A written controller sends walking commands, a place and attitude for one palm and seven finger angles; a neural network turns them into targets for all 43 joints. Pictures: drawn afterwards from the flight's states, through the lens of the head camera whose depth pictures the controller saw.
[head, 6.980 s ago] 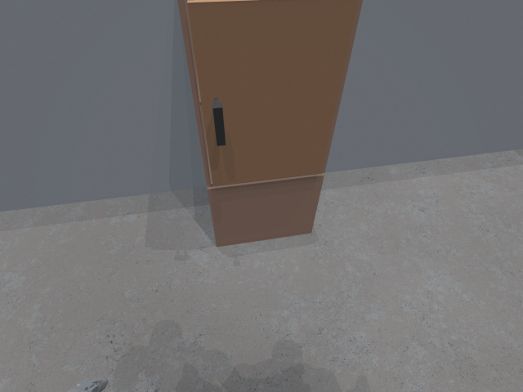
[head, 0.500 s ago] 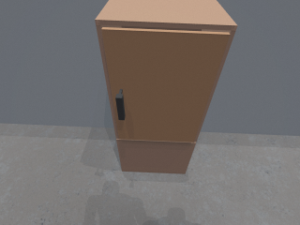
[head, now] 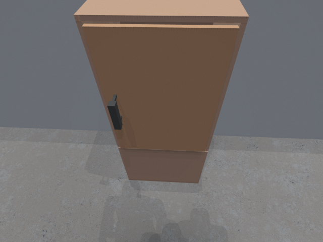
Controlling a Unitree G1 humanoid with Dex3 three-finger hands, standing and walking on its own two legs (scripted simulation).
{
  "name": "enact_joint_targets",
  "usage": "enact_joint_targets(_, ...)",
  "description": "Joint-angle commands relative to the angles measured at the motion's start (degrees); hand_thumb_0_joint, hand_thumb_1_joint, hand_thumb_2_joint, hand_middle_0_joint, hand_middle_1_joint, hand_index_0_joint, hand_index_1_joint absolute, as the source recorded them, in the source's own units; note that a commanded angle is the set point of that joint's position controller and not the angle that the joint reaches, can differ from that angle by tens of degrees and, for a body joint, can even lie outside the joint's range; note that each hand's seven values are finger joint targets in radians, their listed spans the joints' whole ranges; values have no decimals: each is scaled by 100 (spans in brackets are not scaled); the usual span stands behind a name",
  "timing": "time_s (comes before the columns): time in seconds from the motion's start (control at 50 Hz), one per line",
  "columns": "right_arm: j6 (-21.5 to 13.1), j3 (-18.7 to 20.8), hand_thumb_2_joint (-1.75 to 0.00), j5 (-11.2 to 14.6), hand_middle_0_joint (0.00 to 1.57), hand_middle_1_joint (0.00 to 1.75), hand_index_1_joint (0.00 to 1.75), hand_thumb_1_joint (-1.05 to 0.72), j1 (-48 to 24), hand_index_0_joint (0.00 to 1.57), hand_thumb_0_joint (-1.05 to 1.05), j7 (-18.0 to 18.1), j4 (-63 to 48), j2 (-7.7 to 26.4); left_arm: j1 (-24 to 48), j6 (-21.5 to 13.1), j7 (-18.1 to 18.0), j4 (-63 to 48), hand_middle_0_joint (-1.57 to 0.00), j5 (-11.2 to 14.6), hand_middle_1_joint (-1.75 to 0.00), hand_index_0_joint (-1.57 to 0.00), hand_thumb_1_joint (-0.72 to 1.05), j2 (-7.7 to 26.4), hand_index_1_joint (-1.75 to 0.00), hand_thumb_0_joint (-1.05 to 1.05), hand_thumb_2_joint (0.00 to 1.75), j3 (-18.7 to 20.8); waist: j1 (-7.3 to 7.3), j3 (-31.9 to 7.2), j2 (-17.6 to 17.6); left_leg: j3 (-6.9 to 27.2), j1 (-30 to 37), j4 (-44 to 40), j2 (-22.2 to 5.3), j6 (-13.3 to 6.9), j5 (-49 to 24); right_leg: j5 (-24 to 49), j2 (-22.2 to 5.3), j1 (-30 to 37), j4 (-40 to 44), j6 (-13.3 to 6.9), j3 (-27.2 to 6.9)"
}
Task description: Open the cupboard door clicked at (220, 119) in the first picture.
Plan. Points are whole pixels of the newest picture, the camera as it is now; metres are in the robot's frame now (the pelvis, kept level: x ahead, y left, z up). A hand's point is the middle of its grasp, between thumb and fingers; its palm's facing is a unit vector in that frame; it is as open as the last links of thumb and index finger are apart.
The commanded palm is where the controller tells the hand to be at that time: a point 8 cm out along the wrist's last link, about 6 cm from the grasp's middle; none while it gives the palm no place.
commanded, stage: come to a stop and stand still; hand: left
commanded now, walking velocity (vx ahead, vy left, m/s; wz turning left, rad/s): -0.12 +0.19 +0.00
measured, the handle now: (116, 111) +0.56 +0.20 -0.05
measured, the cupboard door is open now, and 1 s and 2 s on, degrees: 0 0 0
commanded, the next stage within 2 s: look again from close up in 1.42 s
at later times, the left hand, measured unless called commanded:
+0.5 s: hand out of the picture -0.05 +0.24 -0.17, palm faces +0.01 -0.99 -0.16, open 7.3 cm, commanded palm none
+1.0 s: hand out of the picture -0.04 +0.16 -0.17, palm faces -0.03 -0.98 -0.18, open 7.2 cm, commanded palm none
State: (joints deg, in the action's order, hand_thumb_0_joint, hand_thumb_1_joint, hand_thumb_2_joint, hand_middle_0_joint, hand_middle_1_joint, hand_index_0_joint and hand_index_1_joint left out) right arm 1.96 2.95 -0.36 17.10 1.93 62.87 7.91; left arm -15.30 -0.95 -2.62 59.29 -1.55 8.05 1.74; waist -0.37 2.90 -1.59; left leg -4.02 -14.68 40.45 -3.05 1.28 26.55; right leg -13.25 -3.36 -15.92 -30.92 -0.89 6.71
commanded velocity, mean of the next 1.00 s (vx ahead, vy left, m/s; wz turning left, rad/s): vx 0.06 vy -0.05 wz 0.00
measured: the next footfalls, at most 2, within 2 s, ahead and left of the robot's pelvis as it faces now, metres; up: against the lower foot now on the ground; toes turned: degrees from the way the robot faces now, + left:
left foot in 0.22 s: +0.02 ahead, +0.13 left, +0.00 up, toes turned +2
right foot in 0.78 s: -0.05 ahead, -0.11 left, +0.00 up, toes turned -5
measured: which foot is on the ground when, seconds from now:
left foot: up 0.00-0.20, down 0.22-1.00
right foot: down 0.00-0.22, up 0.24-0.76, down 0.78-1.00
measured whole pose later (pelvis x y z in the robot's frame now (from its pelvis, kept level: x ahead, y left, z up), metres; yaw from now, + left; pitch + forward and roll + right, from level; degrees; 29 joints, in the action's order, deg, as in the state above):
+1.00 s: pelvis -0.04 -0.01 +0.01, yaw -3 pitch -1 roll +0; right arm -0.1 0.9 -1.0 19.5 1.9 66.1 6.4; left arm -17.4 -0.4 -2.1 64.2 -0.6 7.1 0.1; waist -1.8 1.2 -0.7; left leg -3.2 -12.9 25.7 -3.3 1.6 11.9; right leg -17.2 0.7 -6.9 -24.8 -1.5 2.9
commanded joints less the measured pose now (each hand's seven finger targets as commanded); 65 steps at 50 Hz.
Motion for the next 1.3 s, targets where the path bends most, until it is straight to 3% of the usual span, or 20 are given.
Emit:
enact_joint_targets(0.0,35,97,-90,-5,20,30,30,-90,20,20,0,-31,-420,335,-695,43,-139,-138,-20,-4,-30,-20,90,1039,-30,0,90,336,308,-336,1064,231,-1106,1158,142,67,388,4464,-1874,1311,886,-1164,-1667)
enact_joint_targets(0.08,73,126,-90,-10,20,30,30,-90,-101,20,0,-115,-642,350,-219,121,-139,-395,-20,-48,-30,-20,90,1136,-30,0,90,397,186,-446,1120,400,-695,900,102,39,110,2805,-1745,660,1067,-1068,-1502)
enact_joint_targets(0.16,-55,105,-90,-12,20,30,30,-90,611,20,0,-119,-485,334,257,238,-43,-591,-20,-16,-30,-20,90,1048,-30,0,90,371,-208,-474,890,48,959,-1411,237,-51,-1285,-32,-1067,-553,777,-429,-1165)
enact_joint_targets(0.18,-117,126,-90,-49,20,30,30,-90,640,20,0,-94,-503,606,185,281,-9,-616,-20,27,-30,-20,90,748,-30,0,90,299,-225,-366,-115,728,1087,-2131,-267,-173,-900,-886,-527,-1034,114,-140,-840)
enact_joint_targets(0.2,-145,202,-90,-116,20,30,30,-90,417,20,0,-80,-671,1033,57,310,29,-659,-20,64,-30,-20,90,395,-30,0,90,235,-169,-147,-1692,2103,426,-2996,-1285,-463,43,-1587,76,-1302,-865,209,-320)
enact_joint_targets(0.22,-123,181,-90,-149,20,30,30,-90,-16,20,0,-70,-824,1155,214,310,41,-671,-20,54,-30,-20,90,444,-30,0,90,216,-138,250,-1526,2488,-625,-3407,-1621,-917,657,-1501,42,-1004,-1429,187,-713)
enact_joint_targets(0.24,-149,107,-90,-175,20,30,30,-90,-379,20,0,-68,-870,1000,171,311,82,-558,-20,19,-30,-20,90,489,-30,0,90,227,1,381,-1135,2345,-1082,-3622,-1517,-1024,1267,-1142,-26,-667,-1810,140,-865)
enact_joint_targets(0.32,-268,50,-90,-127,20,30,30,-90,-195,20,0,12,-775,862,-307,265,214,-173,-20,-40,-30,-20,90,478,-30,0,90,218,58,398,-214,1754,-154,-3401,-1181,-790,517,-433,150,-1475,-2937,200,-894)
enact_joint_targets(0.44,-338,119,-90,-111,20,30,30,-90,542,20,0,118,-526,872,-239,305,271,-278,-20,-42,-30,-20,90,563,-30,0,90,241,-178,102,-280,1752,807,-3369,-1417,-830,17,-291,19,-1904,-2672,306,-988)
enact_joint_targets(0.54,-319,150,-90,-134,20,30,30,-90,734,20,0,120,-375,931,-103,346,300,-341,-20,-28,-30,-20,90,440,-30,0,90,176,-251,-29,-505,1689,736,-3382,-1461,-964,-40,-700,-66,-1401,-1701,270,-774)
enact_joint_targets(0.64,-241,146,-90,-169,20,30,30,-90,610,20,0,47,-228,946,-332,289,251,-183,-20,24,-30,-20,90,194,-30,0,90,86,-141,-135,-758,1430,36,-3292,-1131,-847,181,-1070,198,-86,-436,141,-331)
enact_joint_targets(0.7,-190,110,-90,-113,20,30,30,-90,592,20,0,19,-84,801,-792,222,174,90,-20,41,-30,-20,90,223,-30,0,90,69,72,-103,-413,1084,-477,-2829,-736,-514,114,-255,285,1018,940,117,-213)
enact_joint_targets(0.72,-192,62,-90,-92,20,30,30,-90,617,20,0,2,-39,602,-912,179,128,158,-20,47,-30,-20,90,323,-30,0,90,90,123,-156,-124,813,-749,-2460,-506,-334,-53,-238,-5,1440,1241,39,-549)
enact_joint_targets(0.74,-183,-8,-90,-48,20,30,30,-90,598,20,0,-6,-48,328,-885,135,68,191,-20,35,-30,-20,90,532,-30,0,90,92,118,57,524,382,-1092,-1810,-140,-155,-230,-908,-644,1352,1620,-195,-1386)
enact_joint_targets(0.76,-165,-101,-90,-50,20,30,30,-90,518,20,0,-29,-112,112,-727,107,50,162,-20,58,-30,-20,90,758,-30,0,90,106,53,274,1095,93,-979,-1380,45,-76,-422,-1625,-1188,695,2143,-439,-1899)
enact_joint_targets(0.8,-139,-119,-90,-109,20,30,30,-90,614,20,0,-76,-12,83,-307,36,44,99,-20,77,-30,-20,90,729,-30,0,90,52,-127,381,1044,153,-227,-1116,-29,-97,-979,-1756,-1107,-258,2307,-535,-1882)
enact_joint_targets(0.86,-201,-175,-90,-92,20,30,30,-90,893,20,0,-33,227,143,-330,-52,55,216,-20,132,-30,-20,90,380,-30,0,90,-70,-212,340,799,298,255,-1573,-163,-106,-2073,324,-519,17,1545,-326,-1131)
enact_joint_targets(0.9,-235,-155,-90,-62,20,30,30,-90,838,20,0,-4,269,278,-473,-51,46,257,-20,129,-30,-20,90,317,-30,0,90,-85,-124,262,448,366,346,-1695,-301,-114,-2376,772,-290,223,1305,-169,-931)
enact_joint_targets(0.98,-241,-178,-90,-36,20,30,30,-90,562,20,0,39,256,288,-671,-26,39,375,-20,131,-30,-20,90,380,-30,0,90,-70,-36,185,46,323,401,-1745,-333,-103,-2541,1282,-293,509,1173,-112,-910)
enact_joint_targets(1.28,-186,-152,-90,-16,20,30,30,-90,53,20,0,85,159,366,-906,-19,-8,431,-20,75,-30,-20,90,339,-30,0,90,-53,-9,22,283,214,753,-1636,-329,-86,-2591,2236,-353,709,1178,-16,-892)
